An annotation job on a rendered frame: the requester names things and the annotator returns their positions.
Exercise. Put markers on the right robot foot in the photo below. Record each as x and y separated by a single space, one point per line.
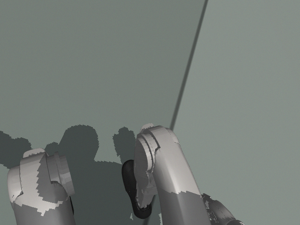
130 187

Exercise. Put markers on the right robot hand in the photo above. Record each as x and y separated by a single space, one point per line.
218 213

